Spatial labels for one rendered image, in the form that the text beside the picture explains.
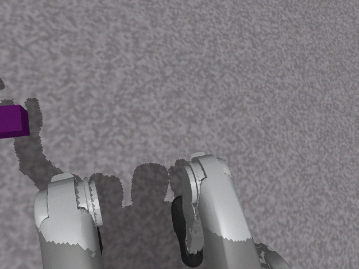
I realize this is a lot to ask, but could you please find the right robot foot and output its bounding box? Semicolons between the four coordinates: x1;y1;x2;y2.
171;196;203;268

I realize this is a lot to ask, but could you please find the right robot hand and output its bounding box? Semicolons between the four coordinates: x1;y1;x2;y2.
255;243;291;269

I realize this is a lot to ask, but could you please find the small box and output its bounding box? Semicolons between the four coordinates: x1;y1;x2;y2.
0;105;30;139

